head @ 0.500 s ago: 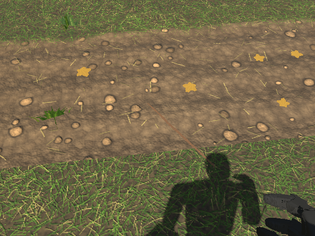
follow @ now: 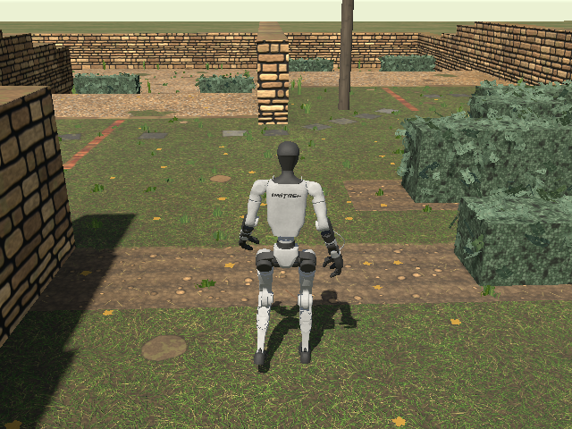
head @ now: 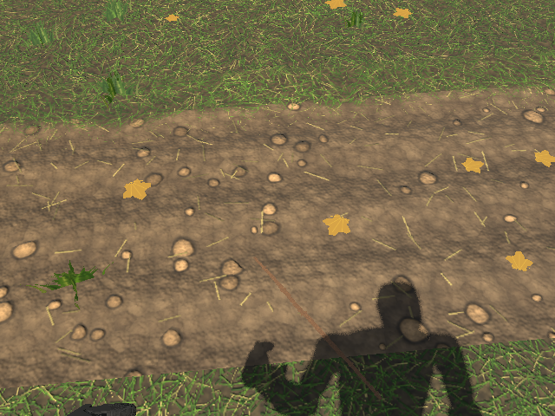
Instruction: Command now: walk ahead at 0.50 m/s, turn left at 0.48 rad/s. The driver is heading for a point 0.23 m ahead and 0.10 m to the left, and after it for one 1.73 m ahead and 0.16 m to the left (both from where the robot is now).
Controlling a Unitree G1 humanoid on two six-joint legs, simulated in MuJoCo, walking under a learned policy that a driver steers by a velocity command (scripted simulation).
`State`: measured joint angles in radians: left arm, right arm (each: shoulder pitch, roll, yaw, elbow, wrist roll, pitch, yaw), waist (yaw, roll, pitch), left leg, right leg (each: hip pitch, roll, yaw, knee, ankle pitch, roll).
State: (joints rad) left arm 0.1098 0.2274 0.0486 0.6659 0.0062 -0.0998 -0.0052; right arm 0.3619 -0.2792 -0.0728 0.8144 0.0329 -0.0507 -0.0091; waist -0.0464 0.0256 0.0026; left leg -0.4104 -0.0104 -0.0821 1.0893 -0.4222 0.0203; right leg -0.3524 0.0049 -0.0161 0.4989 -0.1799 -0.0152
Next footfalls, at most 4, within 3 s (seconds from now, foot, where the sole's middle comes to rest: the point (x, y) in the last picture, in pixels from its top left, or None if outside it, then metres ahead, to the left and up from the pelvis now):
0.34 left None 0.27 0.16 -0.77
0.76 right None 0.28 -0.08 -0.77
1.40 right None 0.23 -0.11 -0.77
1.94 left None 0.21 0.12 -0.77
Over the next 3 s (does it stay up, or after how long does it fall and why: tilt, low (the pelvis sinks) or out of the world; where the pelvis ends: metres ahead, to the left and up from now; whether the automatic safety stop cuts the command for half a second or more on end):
stays up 0.54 0.11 -0.01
